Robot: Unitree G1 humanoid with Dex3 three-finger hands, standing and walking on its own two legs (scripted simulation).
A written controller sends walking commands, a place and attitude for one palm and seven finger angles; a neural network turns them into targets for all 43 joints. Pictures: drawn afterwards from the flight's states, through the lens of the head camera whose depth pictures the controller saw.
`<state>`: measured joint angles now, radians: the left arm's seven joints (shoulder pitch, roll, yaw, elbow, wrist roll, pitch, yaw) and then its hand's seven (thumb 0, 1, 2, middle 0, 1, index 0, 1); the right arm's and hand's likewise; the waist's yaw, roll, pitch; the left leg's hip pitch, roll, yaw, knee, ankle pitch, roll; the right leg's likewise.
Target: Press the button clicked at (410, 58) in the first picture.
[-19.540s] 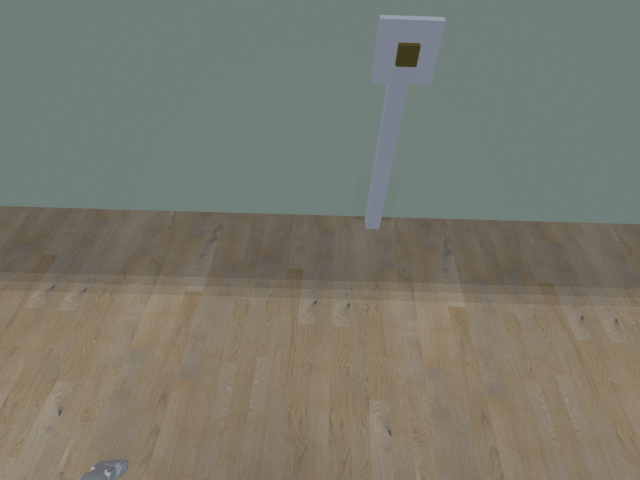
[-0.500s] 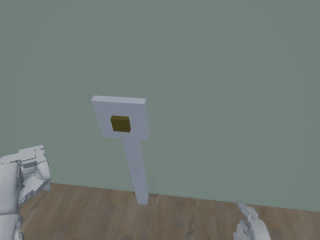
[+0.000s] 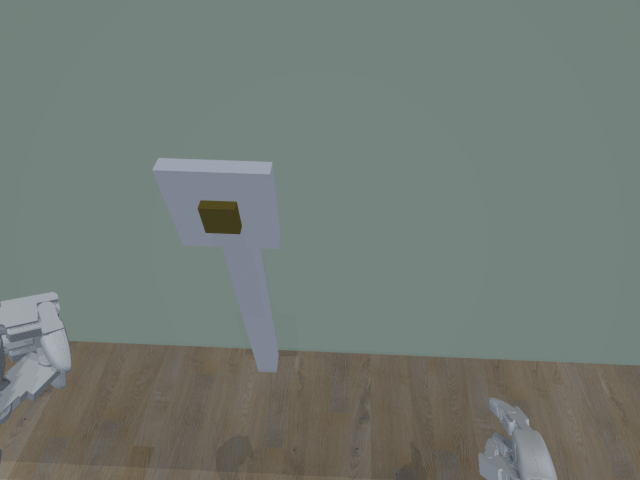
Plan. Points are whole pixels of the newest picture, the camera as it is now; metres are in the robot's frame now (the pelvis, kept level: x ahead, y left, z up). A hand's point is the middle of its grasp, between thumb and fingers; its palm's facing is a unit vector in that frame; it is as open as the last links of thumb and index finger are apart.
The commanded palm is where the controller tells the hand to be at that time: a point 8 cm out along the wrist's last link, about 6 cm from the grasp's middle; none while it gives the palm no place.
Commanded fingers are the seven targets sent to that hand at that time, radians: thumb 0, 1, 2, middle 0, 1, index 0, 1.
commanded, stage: step back with the hand held close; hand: left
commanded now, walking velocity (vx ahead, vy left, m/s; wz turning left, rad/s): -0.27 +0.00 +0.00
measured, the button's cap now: (221, 216) +0.51 +0.20 +0.00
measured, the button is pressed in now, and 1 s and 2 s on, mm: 0 0 0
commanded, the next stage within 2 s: stop stepping back and stand still in 1.00 s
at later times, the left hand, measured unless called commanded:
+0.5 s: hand out of the picture +0.13 +0.25 +0.16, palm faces +0.40 -0.80 -0.44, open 3.1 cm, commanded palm +0.06 +0.29 +0.18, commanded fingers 0.00 0.90 0.90 -1.30 -1.50 -1.30 -1.50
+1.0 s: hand out of the picture +0.05 +0.27 +0.18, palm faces +0.41 -0.82 -0.39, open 3.1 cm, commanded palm -0.01 +0.29 +0.18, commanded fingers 0.00 0.90 0.90 -1.30 -1.50 -1.30 -1.50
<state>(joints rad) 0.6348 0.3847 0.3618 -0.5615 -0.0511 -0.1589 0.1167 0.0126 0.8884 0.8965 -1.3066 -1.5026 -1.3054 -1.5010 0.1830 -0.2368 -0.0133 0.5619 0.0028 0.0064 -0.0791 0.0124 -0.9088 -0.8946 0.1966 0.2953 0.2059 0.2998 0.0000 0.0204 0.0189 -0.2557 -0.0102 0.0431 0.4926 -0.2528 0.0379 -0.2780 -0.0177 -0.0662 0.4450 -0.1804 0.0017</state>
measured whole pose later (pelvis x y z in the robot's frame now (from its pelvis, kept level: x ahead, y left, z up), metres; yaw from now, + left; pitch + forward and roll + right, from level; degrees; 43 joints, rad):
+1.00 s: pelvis -0.14 +0.01 +0.00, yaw +1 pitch +3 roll -5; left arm 0.61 0.40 0.42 -0.68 -0.04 -0.25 0.15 0.01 0.89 0.90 -1.31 -1.50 -1.31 -1.50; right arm 0.18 -0.15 0.00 0.62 -0.04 -0.14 -0.04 0.01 -0.91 -0.89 0.20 0.30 0.21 0.30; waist 0.02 -0.03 -0.01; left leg -0.44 0.05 0.00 0.50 -0.12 0.04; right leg -0.40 0.08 0.00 0.91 -0.49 0.02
